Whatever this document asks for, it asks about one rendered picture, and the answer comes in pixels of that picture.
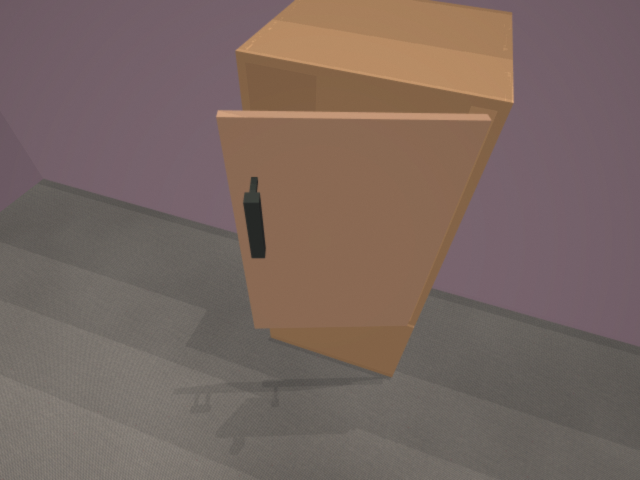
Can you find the handle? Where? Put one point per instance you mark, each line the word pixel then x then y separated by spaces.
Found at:
pixel 254 220

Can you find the cupboard door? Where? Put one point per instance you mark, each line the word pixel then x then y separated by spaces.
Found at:
pixel 355 206

